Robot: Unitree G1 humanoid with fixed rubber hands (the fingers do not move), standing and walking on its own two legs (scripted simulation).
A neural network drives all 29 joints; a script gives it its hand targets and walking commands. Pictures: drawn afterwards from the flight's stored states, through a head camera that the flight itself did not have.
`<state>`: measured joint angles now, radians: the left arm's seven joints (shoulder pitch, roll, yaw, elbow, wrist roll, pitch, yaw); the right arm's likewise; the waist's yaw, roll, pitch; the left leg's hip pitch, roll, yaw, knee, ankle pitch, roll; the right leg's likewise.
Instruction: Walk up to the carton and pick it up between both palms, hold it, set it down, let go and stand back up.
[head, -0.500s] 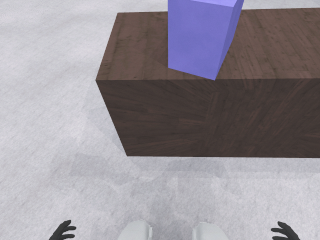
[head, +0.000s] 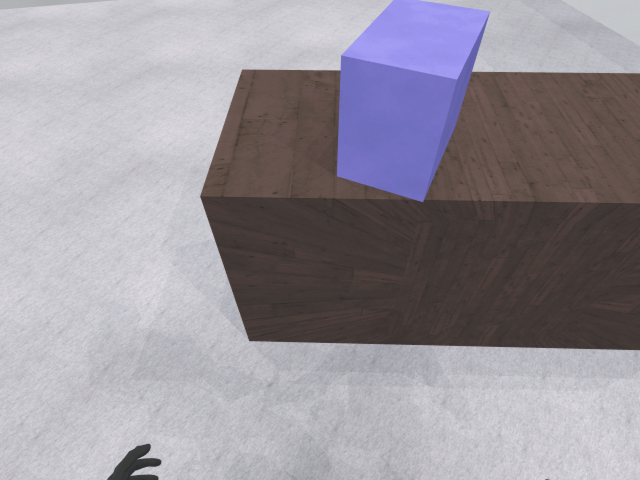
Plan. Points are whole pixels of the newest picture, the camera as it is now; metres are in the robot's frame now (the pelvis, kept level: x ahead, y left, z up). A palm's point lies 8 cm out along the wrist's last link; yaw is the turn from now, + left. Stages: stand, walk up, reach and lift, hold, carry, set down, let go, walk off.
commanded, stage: walk up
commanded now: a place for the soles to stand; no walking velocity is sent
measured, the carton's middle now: (409, 97) +0.81 -0.15 +0.05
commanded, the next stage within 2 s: none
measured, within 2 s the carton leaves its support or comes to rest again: neither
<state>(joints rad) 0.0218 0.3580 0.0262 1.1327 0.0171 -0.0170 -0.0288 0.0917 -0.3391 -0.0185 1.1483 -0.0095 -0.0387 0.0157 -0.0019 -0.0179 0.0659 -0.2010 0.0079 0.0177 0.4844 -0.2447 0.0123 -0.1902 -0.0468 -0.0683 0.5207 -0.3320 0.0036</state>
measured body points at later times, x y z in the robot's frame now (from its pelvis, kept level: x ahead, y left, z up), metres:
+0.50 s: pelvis +0.10 -0.08 -0.03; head +0.11 -0.07 +0.42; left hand +0.16 +0.25 -0.15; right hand +0.15 -0.41 -0.14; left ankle +0.17 +0.02 -0.73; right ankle +0.11 -0.20 -0.74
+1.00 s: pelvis +0.25 -0.14 -0.04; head +0.28 -0.15 +0.41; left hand +0.38 +0.17 -0.14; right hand +0.28 -0.48 -0.16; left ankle +0.26 -0.01 -0.69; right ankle +0.31 -0.26 -0.74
